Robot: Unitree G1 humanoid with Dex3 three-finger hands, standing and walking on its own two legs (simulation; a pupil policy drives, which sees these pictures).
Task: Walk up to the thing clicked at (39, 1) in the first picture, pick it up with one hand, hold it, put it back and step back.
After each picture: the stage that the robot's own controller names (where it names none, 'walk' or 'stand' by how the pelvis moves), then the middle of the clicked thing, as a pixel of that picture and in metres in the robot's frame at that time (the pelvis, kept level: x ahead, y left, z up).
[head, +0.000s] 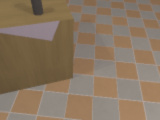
stand; (37, 5) +0.98 +0.30 -0.04
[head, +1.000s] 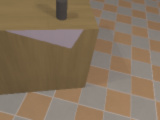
walk; (61, 9) +0.88 +0.12 -0.03
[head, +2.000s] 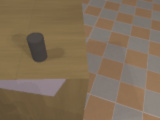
stand; (37, 47) +0.53 +0.19 +0.00
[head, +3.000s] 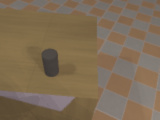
stand; (50, 63) +0.49 +0.15 -0.04
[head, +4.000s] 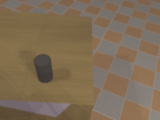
stand; (44, 69) +0.45 +0.16 -0.05
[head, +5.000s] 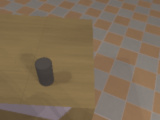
stand; (45, 72) +0.44 +0.16 -0.05
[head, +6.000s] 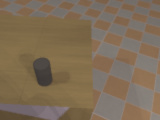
stand; (43, 72) +0.44 +0.17 -0.05
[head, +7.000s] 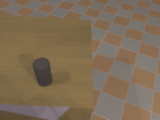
stand; (43, 72) +0.44 +0.17 -0.05
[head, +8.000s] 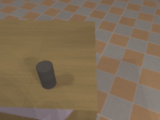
rise first; (46, 75) +0.43 +0.18 -0.04
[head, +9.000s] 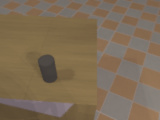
go down; (48, 69) +0.45 +0.18 -0.04
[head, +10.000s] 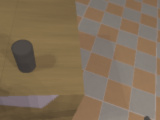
go down; (24, 57) +0.45 +0.16 -0.02
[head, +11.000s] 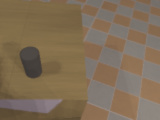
go down; (31, 63) +0.45 +0.17 -0.02
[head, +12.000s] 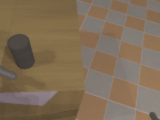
close in; (22, 52) +0.46 +0.18 +0.02
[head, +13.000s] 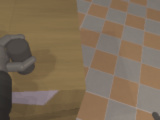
lift; (21, 57) +0.43 +0.18 +0.02
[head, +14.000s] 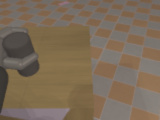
lift; (23, 55) +0.34 +0.17 +0.20
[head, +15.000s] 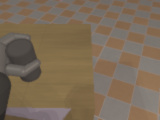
hold; (25, 61) +0.34 +0.17 +0.17
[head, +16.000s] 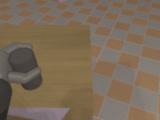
hold; (27, 69) +0.33 +0.17 +0.14
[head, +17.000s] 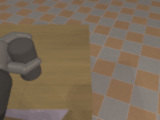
crouch; (26, 60) +0.35 +0.16 +0.17
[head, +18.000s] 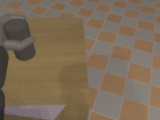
crouch; (21, 40) +0.43 +0.18 +0.16
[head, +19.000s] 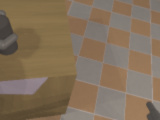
lower; (2, 36) +0.49 +0.19 +0.04
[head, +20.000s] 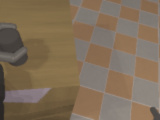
lower; (13, 48) +0.46 +0.18 +0.03
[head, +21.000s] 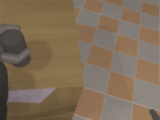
lower; (16, 49) +0.45 +0.18 +0.03
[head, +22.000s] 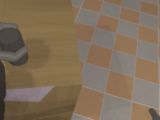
lower; (14, 48) +0.46 +0.18 +0.03
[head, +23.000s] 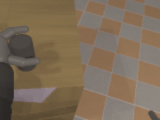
open; (24, 53) +0.44 +0.16 +0.03
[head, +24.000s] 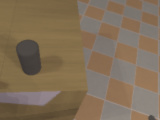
sink last; (29, 58) +0.43 +0.15 +0.01
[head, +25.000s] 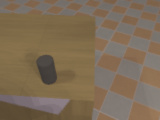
stand; (47, 70) +0.44 +0.17 -0.01
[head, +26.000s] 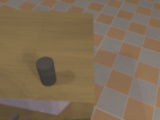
stand; (46, 72) +0.43 +0.16 -0.03
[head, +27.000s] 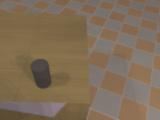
stand; (41, 74) +0.42 +0.17 -0.04
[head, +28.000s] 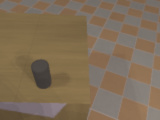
stand; (42, 74) +0.42 +0.17 -0.04
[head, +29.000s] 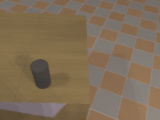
stand; (41, 74) +0.42 +0.17 -0.04
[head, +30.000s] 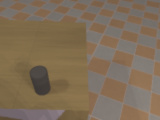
walk; (40, 81) +0.41 +0.17 -0.04
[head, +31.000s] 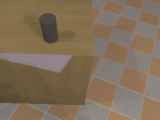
walk; (49, 29) +0.59 +0.15 -0.01
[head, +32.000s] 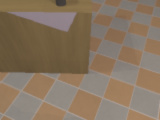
walk; out of the picture +0.97 +0.17 -0.02
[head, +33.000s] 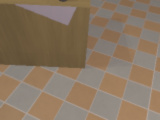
stand; out of the picture +1.12 +0.15 -0.02
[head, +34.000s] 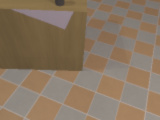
stand; out of the picture +1.10 +0.16 -0.04
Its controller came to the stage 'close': yes
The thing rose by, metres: 0.22
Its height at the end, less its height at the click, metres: +0.00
